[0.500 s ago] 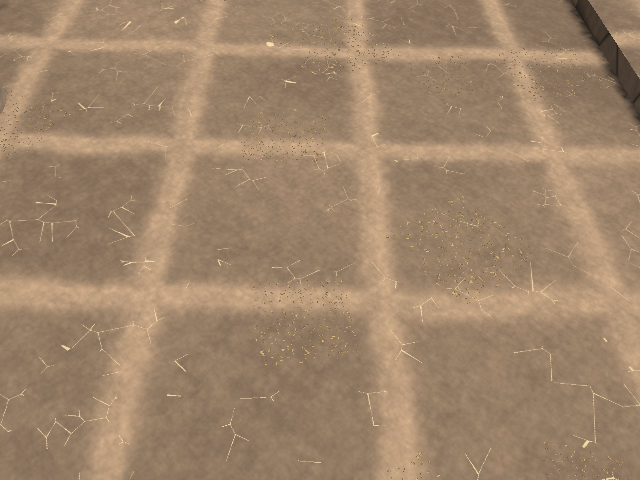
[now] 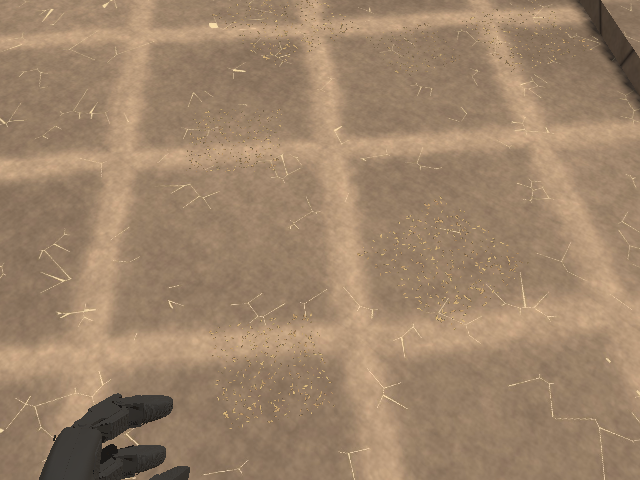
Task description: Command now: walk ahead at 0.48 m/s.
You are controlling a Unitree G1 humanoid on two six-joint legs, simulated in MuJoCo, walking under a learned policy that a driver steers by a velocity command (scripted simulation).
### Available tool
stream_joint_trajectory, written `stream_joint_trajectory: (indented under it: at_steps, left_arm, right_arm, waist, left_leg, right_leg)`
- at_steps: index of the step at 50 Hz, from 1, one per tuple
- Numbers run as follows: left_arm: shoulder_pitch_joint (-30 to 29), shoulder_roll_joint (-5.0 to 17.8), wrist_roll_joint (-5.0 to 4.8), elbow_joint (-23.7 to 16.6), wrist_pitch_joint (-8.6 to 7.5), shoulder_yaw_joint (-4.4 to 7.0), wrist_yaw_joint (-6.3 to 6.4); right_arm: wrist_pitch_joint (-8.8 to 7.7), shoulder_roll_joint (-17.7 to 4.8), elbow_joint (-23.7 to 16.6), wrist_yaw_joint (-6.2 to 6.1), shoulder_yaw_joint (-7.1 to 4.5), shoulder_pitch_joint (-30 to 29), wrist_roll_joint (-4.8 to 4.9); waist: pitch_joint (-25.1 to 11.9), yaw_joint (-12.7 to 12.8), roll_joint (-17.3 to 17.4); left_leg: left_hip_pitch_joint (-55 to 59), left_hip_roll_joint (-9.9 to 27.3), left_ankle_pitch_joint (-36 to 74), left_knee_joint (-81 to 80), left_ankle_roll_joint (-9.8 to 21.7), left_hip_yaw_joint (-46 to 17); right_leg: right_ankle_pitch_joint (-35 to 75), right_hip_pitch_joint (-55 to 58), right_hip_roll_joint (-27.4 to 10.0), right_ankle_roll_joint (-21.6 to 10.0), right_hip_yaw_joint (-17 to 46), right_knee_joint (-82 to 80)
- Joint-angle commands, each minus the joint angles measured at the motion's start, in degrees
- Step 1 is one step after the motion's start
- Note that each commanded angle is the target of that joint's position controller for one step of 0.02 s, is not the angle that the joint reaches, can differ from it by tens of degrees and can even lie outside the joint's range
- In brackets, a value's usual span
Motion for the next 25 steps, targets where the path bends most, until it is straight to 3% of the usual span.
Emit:
stream_joint_trajectory:
  at_steps: [1, 2, 3, 4, 5, 7, 9, 11, 14, 17, 20, 22, 23, 24, 25]
  left_arm:
    - [25.83, 12.68, 0.53, 3.07, 0.26, 4.66, 1.11]
    - [20.88, 10.48, 0.24, 3.27, 0.24, 3.70, 1.32]
    - [16.78, 9.34, 0.16, 3.17, 0.28, 3.27, 1.36]
    - [13.93, 8.08, 0.55, 3.21, 0.16, 2.89, 1.13]
    - [12.22, 6.80, 1.20, 3.21, -0.23, 2.54, 0.96]
    - [11.37, 6.55, 0.90, 4.12, -1.10, 2.65, 0.77]
    - [11.98, 7.57, 0.59, 5.69, -1.71, 2.88, 0.88]
    - [12.80, 8.51, 0.96, 7.00, -1.56, 2.96, 1.43]
    - [14.54, 9.41, 0.91, 8.45, -0.64, 2.92, 2.21]
    - [17.48, 10.71, 0.45, 10.58, 0.35, 2.97, 2.62]
    - [15.97, 11.14, 0.35, 11.66, 1.45, 3.15, 3.19]
    - [14.22, 10.64, 0.32, 11.86, 2.16, 3.13, 3.71]
    - [16.78, 9.62, 1.34, 11.38, 2.31, 2.76, 4.06]
    - [24.35, 5.98, 2.52, 11.09, 2.03, 1.45, 3.93]
    - [24.48, 6.06, 1.86, 11.46, 2.27, 0.84, 3.46]
  right_arm:
    - [-3.12, -4.79, -5.02, 0.60, -0.08, 3.86, 0.64]
    - [-3.82, -8.74, -7.50, 0.91, -1.42, -3.87, 2.40]
    - [-4.24, -8.35, -8.61, 0.77, -1.22, -7.80, 2.30]
    - [-4.19, -7.45, -8.67, 0.58, -1.29, -9.32, 1.29]
    - [-3.61, -6.88, -8.22, 0.52, -1.50, -7.96, 0.80]
    - [-2.32, -4.64, -7.25, 0.42, -1.16, -5.42, 0.62]
    - [-1.51, -3.99, -8.08, 0.16, -1.06, -7.56, 0.15]
    - [-1.60, -3.83, -9.74, -0.06, -1.00, -12.19, -0.59]
    - [-2.64, -1.56, -10.96, 0.69, -0.11, -17.96, -0.92]
    - [-2.89, -2.19, -12.08, 1.55, -0.26, -21.58, -0.42]
    - [-2.95, -4.70, -12.38, 2.35, -1.10, -20.65, -0.65]
    - [-2.94, -6.99, -10.60, 2.37, -2.29, -14.50, -1.12]
    - [-2.92, -11.29, -10.68, 1.96, -3.52, -11.60, -1.32]
    - [-2.19, -14.61, -11.95, 1.56, -3.97, -10.81, -1.93]
    - [-1.47, -10.32, -12.59, 1.54, -2.94, -9.75, -1.18]
  waist:
    - [-28.26, 11.78, -12.27]
    - [-15.82, 11.10, -9.09]
    - [-9.72, 9.25, -4.23]
    - [-5.84, 7.24, -1.89]
    - [-4.72, 4.97, -3.33]
    - [-4.64, 3.08, -4.55]
    - [-2.24, 2.70, -4.05]
    - [0.13, 3.38, -3.14]
    - [-0.68, 5.68, -2.89]
    - [-2.33, 7.28, -3.31]
    - [-3.98, 5.74, -4.42]
    - [-6.86, 2.30, -3.05]
    - [-10.90, 2.25, 2.62]
    - [-17.89, 5.56, 14.22]
    - [-24.06, 4.01, 15.13]
  left_leg:
    - [-41.18, -3.80, -3.54, 44.40, 0.71, -9.31]
    - [-46.15, -0.23, 0.11, 45.86, 1.19, -7.72]
    - [-44.89, 2.81, 5.74, 42.87, 1.42, -5.72]
    - [-42.81, 4.71, 9.36, 39.44, 1.00, -4.79]
    - [-39.04, 6.47, 12.10, 37.12, 0.74, -5.23]
    - [-35.36, 7.28, 13.83, 34.77, -0.36, -4.63]
    - [-37.02, 7.88, 16.15, 30.84, -1.58, -4.06]
    - [-38.96, 7.51, 21.05, 23.61, -2.97, -3.26]
    - [-33.21, 4.48, 32.25, 8.79, -2.83, -0.45]
    - [-30.73, 2.49, 37.32, 2.09, -2.05, -1.08]
    - [-29.73, 1.78, 32.31, -1.42, 0.49, -2.51]
    - [-21.34, -0.50, 33.41, -5.31, 2.57, -0.76]
    - [-12.88, 3.55, 55.05, -4.64, 4.44, -5.01]
    - [5.16, 15.65, 71.31, -1.39, 14.04, -20.89]
    - [8.97, 20.30, 63.00, -5.82, 19.90, -32.19]
  right_leg:
    - [-20.19, 56.11, -23.40, -15.28, 48.86, -13.66]
    - [-19.97, 47.09, -21.01, -11.68, 38.75, -15.19]
    - [-14.36, 37.47, -18.60, -9.95, 30.65, -16.47]
    - [-7.93, 29.69, -16.05, -9.15, 25.01, -18.01]
    - [-3.91, 24.55, -13.84, -8.56, 20.84, -19.78]
    - [-0.41, 19.74, -12.55, -9.52, 16.99, -22.78]
    - [1.92, 16.73, -12.27, -10.06, 13.64, -24.79]
    - [14.78, 16.23, -11.46, -9.83, 9.87, -24.28]
    - [24.28, 15.93, -7.92, -6.92, 3.26, -21.78]
    - [22.34, 20.96, -9.91, -6.24, 4.44, -19.44]
    - [21.19, 26.86, -12.55, -4.53, 5.67, -13.81]
    - [23.59, 27.17, -9.98, -1.95, 3.64, -3.75]
    - [16.33, 23.70, -5.55, 1.13, 0.46, 7.58]
    - [-14.96, 6.83, 1.21, 5.16, -1.05, 26.36]
    - [-35.20, -0.53, 4.05, 6.64, 4.77, 36.73]
Velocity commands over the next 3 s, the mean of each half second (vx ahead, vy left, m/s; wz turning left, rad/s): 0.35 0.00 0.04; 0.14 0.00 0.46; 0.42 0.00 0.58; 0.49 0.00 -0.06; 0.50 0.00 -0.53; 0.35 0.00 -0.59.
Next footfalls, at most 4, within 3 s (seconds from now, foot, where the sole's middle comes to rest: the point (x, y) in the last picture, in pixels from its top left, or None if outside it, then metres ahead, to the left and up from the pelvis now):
0.44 left None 0.42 0.11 -0.75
0.88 right None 0.39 -0.12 -0.75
1.38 left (187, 464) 0.49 0.25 -0.75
1.92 right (176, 295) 0.89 0.30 -0.75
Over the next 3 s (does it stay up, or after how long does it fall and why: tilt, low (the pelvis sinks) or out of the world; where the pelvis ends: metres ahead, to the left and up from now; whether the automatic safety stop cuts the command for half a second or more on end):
stays up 1.21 0.46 0.01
